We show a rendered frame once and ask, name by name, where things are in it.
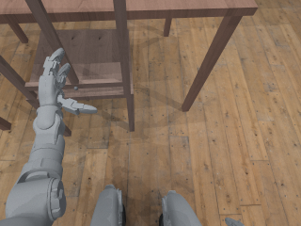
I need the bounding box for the chair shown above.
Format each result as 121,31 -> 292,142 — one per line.
0,0 -> 135,137

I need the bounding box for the left robot upper arm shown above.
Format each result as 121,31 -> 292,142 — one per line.
0,177 -> 67,226

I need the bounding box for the table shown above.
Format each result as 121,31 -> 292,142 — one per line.
0,0 -> 258,131

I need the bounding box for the robot left forearm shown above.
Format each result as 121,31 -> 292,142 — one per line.
5,105 -> 66,218

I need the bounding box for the right robot shin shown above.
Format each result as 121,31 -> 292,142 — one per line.
163,190 -> 176,226

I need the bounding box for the left robot thigh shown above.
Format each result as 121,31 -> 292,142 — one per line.
89,188 -> 123,226

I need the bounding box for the robot left hand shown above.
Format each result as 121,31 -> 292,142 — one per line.
38,48 -> 98,116

